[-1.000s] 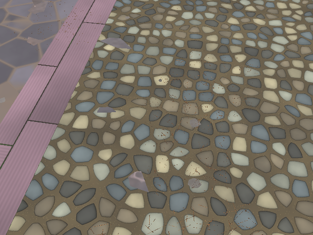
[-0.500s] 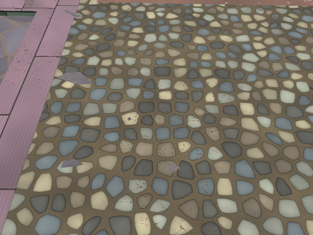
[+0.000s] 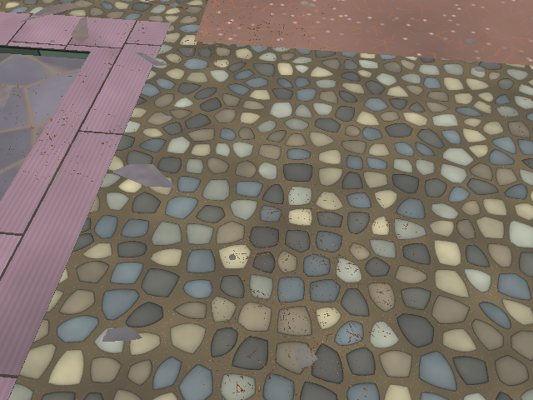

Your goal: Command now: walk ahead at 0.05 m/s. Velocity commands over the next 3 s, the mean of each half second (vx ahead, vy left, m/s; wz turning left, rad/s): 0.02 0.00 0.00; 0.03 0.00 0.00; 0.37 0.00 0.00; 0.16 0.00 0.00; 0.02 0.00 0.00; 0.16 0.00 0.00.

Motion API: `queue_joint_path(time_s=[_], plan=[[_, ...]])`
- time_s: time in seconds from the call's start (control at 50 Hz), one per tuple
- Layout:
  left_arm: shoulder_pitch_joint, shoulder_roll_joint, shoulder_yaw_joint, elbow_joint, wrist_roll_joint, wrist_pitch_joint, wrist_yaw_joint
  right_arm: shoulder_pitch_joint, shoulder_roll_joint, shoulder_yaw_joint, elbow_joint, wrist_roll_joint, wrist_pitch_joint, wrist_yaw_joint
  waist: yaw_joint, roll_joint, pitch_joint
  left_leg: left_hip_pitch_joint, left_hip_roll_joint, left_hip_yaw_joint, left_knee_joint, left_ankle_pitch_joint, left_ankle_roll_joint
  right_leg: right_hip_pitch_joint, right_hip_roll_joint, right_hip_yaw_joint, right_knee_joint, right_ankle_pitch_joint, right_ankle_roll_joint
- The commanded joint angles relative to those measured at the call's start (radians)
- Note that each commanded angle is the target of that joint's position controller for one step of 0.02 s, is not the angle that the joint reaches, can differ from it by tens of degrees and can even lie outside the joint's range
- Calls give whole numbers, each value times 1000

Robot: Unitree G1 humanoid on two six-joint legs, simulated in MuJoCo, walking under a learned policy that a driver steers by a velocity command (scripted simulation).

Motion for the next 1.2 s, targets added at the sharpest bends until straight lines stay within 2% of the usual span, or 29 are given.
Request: queue_joint_path(time_s=[0.02,0.08,0.18,0.3,0.44,0.88,0.9,0.92,0.94,0.96,1.0,1.02,1.04,1.06,1.08,1.1,1.12,1.14,1.16,1.18,1.2], plan=[[21,104,22,-30,-3,5,15,15,-105,-20,-6,-2,-22,3,21,117,41,-60,28,-40,-175,-97,57,52,-71,70,-72,-119,-2],[31,102,23,-13,0,9,14,14,-100,-18,4,3,-39,6,17,85,2,3,18,-29,-143,49,45,75,-77,67,-44,-8,-12],[17,103,25,3,-8,12,11,38,-104,-16,26,9,-38,3,0,33,-30,66,7,-12,-101,177,55,95,-83,65,-19,103,-9],[28,106,26,30,-12,22,16,40,-99,-12,41,9,-29,1,-1,5,-22,81,-5,1,-91,214,56,110,-86,65,-6,149,-3],[34,111,26,54,-13,28,22,36,-88,-9,55,9,-20,0,0,3,-1,86,-16,12,-97,199,53,110,-90,69,-8,144,1],[63,91,20,97,-12,28,27,70,-68,4,93,7,-15,-7,2,0,42,64,-31,26,-129,73,42,86,-90,75,-48,13,4],[83,87,19,108,-13,29,28,93,-59,6,105,9,-14,-8,2,-6,20,69,-45,42,-124,-27,45,93,-82,71,-57,-108,-1],[92,106,27,110,-21,32,31,100,-64,2,107,16,-13,-10,5,-19,36,41,-68,66,-91,-175,56,76,-76,75,-59,-297,-17],[101,129,36,108,-28,33,33,94,-71,-1,98,19,-15,-12,11,-39,67,-10,-79,77,-55,-310,69,44,-94,106,-77,-478,-40],[116,141,41,104,-32,28,33,79,-69,-1,84,20,-21,-12,20,-62,105,-73,-79,78,-15,-372,81,21,-139,171,-115,-603,-70],[188,183,58,112,-40,7,28,50,-26,6,57,24,-48,-2,41,-162,121,-170,-83,110,159,-263,85,67,-299,406,-235,-718,-155],[205,196,65,114,-38,-2,28,38,-26,5,49,27,-59,7,45,-179,126,-171,-55,83,252,-218,97,41,-370,509,-281,-711,-196],[187,188,64,102,-31,-12,27,34,-35,-1,42,31,-67,15,32,-162,127,-181,-32,56,317,-239,112,21,-398,544,-297,-677,-209],[154,182,63,84,-29,-21,24,43,-35,-3,40,36,-73,20,13,-150,123,-181,-14,38,332,-279,127,12,-399,529,-297,-634,-201],[111,180,63,64,-38,-26,21,62,-32,-4,41,40,-79,23,-13,-143,118,-137,-5,36,257,-291,142,-12,-375,471,-289,-585,-173],[45,183,63,42,-52,-26,19,110,-25,-6,56,42,-84,23,-56,-141,117,-10,-15,59,99,-241,154,-82,-321,373,-264,-525,-134],[10,176,62,33,-61,-21,15,177,-20,-12,93,36,-88,22,-91,-119,106,150,-66,119,-30,-115,148,-158,-248,266,-202,-465,-102],[13,157,59,28,-60,-19,13,246,-34,-21,127,26,-86,23,-105,-69,96,250,-90,120,-72,-50,131,-208,-187,187,-90,-399,-78],[-1,104,44,15,-50,-24,7,361,-75,-34,151,21,-87,22,-133,87,51,374,43,-79,-161,-141,157,-315,-119,89,168,-306,-34],[-12,59,33,-19,-39,-39,4,449,-173,-52,143,27,-93,25,-142,312,29,475,265,-469,-329,-260,258,-511,-27,-16,480,-326,13],[-45,66,34,-41,-52,-53,3,445,-174,-41,144,9,-111,32,-127,289,58,405,359,-681,-388,-406,347,-607,-44,95,677,-397,-9]])
Next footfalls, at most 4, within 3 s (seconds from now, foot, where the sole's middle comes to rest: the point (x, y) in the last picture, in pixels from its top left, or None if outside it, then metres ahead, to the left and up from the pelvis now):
1.60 right None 0.47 -0.08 -0.77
1.96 left None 0.47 0.16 -0.77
2.98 left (197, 396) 0.53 0.18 -0.77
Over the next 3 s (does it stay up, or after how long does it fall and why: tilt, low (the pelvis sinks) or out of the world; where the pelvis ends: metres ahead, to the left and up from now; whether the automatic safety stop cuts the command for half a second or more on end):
stays up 0.50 0.08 -0.01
